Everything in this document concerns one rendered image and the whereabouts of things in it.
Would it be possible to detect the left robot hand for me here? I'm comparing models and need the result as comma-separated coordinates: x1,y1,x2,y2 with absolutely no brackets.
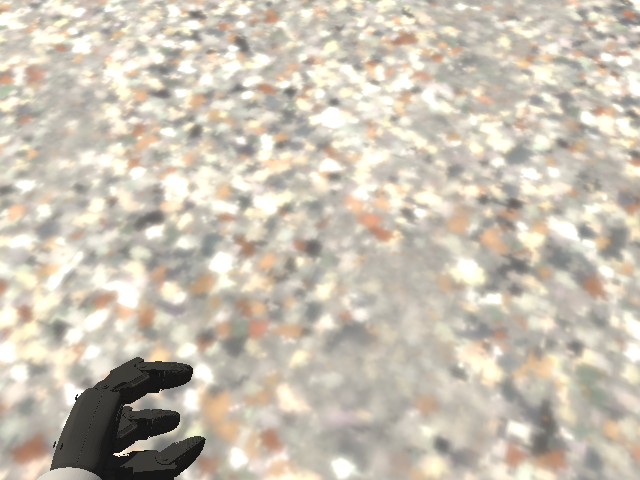
50,357,206,480

